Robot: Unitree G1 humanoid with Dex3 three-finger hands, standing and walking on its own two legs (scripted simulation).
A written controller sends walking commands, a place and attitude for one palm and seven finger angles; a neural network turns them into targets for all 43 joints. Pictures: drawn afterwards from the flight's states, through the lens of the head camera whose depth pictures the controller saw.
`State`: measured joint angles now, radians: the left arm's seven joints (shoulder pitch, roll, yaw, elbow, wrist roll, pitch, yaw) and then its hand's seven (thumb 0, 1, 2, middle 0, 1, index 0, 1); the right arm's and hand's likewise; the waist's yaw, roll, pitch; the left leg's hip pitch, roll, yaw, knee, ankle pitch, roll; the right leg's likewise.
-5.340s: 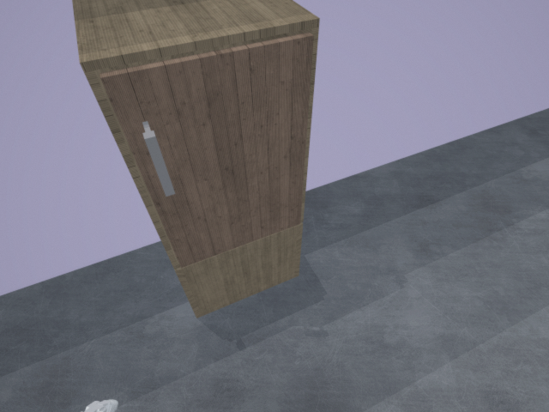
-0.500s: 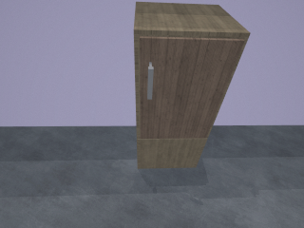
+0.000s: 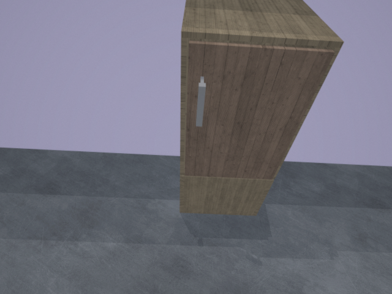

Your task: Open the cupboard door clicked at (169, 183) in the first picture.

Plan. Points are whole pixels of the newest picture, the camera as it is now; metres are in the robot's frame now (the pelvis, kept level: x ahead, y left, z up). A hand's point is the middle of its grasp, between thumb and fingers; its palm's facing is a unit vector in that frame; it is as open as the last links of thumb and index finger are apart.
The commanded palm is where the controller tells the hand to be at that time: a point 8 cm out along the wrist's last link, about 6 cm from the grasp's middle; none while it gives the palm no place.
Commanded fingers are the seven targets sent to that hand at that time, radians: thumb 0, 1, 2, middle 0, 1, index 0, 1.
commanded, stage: shuffle to correct the standing spot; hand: left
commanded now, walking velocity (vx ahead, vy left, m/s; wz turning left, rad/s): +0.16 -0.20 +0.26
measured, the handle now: (200, 102) +0.65 +0.03 +0.04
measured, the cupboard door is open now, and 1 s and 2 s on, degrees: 0 0 0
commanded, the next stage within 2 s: come to a stop and stand still in 0.94 s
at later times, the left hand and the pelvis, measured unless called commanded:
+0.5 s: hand out of the picture +0.13 +0.15 -0.17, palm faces +0.02 -0.98 -0.19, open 7.3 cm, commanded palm none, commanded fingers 0.00 0.90 0.90 -0.20 -0.30 -0.20 -0.30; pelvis +0.09 -0.05 +0.00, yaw +1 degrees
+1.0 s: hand (188, 282) +0.20 +0.03 -0.19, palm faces +0.05 -0.99 -0.14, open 7.3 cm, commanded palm none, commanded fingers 0.00 0.90 0.90 -0.20 -0.30 -0.20 -0.30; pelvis +0.17 -0.16 -0.01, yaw +2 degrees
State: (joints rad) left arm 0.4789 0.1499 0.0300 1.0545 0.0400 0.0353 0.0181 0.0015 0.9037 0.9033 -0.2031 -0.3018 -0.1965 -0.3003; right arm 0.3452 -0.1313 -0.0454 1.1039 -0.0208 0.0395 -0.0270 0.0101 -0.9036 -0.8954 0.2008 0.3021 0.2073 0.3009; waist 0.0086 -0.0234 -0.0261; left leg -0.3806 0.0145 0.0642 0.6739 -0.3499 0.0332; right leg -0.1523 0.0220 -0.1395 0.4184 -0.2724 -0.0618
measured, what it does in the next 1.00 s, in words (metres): walks ahead: left foot, then right foot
